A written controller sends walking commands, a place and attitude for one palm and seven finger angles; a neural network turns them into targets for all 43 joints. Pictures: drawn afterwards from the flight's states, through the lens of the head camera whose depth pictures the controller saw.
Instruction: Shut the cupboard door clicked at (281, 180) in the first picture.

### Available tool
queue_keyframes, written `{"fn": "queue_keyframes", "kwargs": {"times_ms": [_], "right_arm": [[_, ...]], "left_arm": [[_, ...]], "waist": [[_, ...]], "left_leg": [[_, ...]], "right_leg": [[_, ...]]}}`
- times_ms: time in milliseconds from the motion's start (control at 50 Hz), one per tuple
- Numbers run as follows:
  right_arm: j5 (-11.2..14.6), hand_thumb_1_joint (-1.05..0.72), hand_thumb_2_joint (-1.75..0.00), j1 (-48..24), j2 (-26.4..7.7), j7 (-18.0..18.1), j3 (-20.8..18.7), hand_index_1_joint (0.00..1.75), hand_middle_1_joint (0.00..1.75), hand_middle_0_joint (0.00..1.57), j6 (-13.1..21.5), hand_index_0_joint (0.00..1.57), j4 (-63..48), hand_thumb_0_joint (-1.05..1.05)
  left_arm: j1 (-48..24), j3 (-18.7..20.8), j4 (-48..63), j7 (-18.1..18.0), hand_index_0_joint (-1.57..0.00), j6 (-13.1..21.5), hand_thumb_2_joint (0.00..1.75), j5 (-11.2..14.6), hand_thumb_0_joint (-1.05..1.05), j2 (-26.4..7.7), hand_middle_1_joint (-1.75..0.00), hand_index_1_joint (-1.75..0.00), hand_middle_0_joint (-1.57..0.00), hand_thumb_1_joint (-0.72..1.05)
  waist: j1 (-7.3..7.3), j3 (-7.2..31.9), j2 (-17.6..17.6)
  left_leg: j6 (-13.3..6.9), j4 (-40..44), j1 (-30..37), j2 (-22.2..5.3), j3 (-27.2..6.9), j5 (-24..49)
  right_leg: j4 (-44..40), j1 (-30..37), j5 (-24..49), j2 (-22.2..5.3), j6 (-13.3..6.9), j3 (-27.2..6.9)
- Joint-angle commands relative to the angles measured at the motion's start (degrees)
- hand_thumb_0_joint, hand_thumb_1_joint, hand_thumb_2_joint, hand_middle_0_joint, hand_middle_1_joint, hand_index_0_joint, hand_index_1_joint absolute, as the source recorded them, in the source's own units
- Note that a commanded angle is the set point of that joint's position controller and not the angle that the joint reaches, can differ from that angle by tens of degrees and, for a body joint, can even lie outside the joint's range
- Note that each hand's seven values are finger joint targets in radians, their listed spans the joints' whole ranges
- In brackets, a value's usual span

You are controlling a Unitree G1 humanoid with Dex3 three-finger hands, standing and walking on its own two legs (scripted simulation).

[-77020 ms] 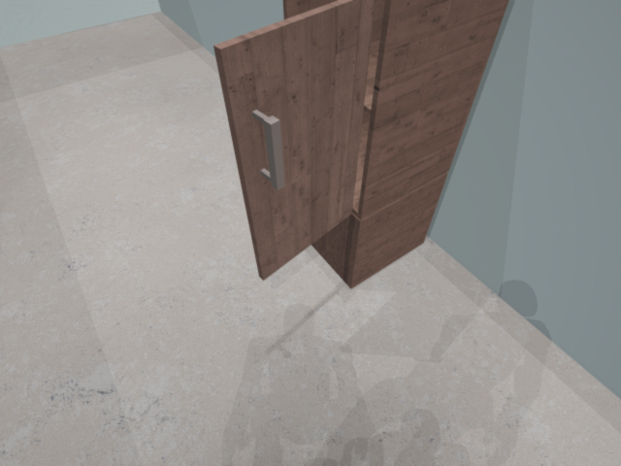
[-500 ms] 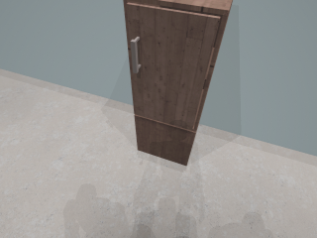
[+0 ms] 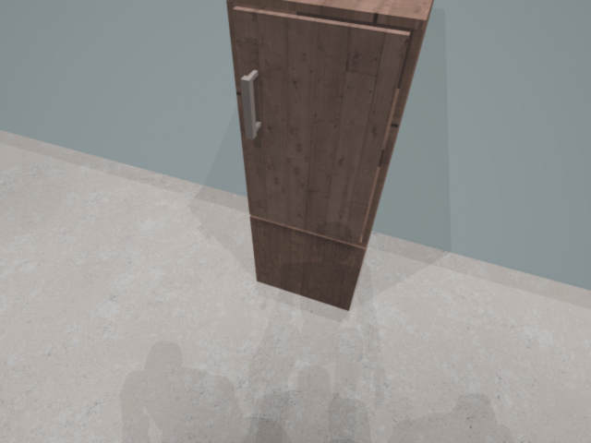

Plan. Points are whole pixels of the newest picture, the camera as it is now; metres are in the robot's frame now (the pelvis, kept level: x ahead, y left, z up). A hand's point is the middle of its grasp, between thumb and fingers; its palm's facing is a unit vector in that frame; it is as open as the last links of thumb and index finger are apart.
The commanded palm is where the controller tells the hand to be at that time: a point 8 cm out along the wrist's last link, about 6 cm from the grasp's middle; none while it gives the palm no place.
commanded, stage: stand and wait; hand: left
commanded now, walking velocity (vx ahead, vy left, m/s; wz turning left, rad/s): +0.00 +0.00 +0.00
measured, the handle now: (252, 105) +0.79 +0.14 +0.05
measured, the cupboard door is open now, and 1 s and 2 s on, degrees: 0 0 0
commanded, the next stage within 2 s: none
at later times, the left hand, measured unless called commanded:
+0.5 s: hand out of the picture -0.02 +0.15 -0.18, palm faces +0.04 -0.99 -0.16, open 7.4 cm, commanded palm none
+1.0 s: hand out of the picture -0.01 +0.13 -0.18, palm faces +0.05 -0.99 -0.16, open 7.4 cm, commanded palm none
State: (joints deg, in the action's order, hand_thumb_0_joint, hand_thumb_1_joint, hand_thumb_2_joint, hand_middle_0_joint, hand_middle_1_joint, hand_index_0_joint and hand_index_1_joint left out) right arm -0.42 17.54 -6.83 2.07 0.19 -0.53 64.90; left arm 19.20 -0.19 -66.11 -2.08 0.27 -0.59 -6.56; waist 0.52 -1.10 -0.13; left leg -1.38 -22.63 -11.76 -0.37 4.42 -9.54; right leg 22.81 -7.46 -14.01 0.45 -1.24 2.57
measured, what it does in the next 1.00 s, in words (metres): stands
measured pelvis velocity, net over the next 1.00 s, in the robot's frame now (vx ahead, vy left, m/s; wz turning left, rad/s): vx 0.02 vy -0.02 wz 0.01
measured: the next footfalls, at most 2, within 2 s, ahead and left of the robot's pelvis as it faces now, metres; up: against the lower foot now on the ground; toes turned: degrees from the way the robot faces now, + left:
none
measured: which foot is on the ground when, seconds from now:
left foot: down 0.00-1.00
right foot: down 0.00-1.00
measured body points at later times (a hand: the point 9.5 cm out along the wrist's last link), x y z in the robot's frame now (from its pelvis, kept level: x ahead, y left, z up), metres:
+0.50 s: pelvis +0.01 -0.01 +0.00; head +0.02 -0.01 +0.45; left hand -0.02 +0.20 -0.16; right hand -0.01 -0.21 -0.16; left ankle +0.03 +0.10 -0.74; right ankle -0.02 -0.10 -0.74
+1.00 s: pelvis +0.02 -0.02 +0.00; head +0.03 -0.02 +0.45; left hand -0.02 +0.19 -0.16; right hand +0.00 -0.22 -0.16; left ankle +0.03 +0.10 -0.74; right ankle -0.02 -0.10 -0.74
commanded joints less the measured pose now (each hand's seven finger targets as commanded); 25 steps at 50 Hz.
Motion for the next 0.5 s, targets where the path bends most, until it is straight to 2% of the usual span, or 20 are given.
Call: {"fn": "queue_keyframes", "kwargs": {"times_ms": [0, 200, 480], "right_arm": [[-0.33, -0.90, -0.90, 4.14, -4.97, 0.42, -0.55, 0.30, 0.30, 0.20, 0.49, 0.20, -0.73, 0.00], [-0.27, -0.90, -0.90, 4.37, -4.82, 0.50, -0.50, 0.30, 0.30, 0.20, 0.65, 0.20, -0.61, 0.00], [-0.27, -0.90, -0.90, 4.30, -4.79, 0.56, -0.41, 0.30, 0.30, 0.20, 0.46, 0.20, -0.18, 0.00]], "left_arm": [[5.40, 0.93, 0.31, -0.33, -0.20, 0.48, 0.90, -0.05, 0.00, -5.02, -0.30, -0.30, -0.20, 0.90], [5.14, 1.03, 0.52, -0.38, -0.20, 0.70, 0.90, 0.03, 0.00, -5.13, -0.30, -0.30, -0.20, 0.90], [5.65, 0.89, 0.20, -0.48, -0.20, 0.80, 0.90, 0.11, 0.00, -4.93, -0.30, -0.30, -0.20, 0.90]], "waist": [[-0.06, -5.19, 0.56], [-0.13, -3.80, -0.09], [-0.15, -4.59, -0.04]], "left_leg": [[-0.60, 4.69, 1.31, -5.61, -6.63, 0.33], [-0.62, 3.99, 2.32, -5.73, -6.40, 3.47], [-0.47, 3.41, 2.97, -5.73, -6.07, 4.36]], "right_leg": [[-5.90, -6.36, 1.71, -5.82, -1.18, -5.71], [-6.02, -4.70, 4.21, -5.91, -1.29, -5.98], [-6.61, -4.54, 5.03, -6.04, -1.38, -5.79]]}}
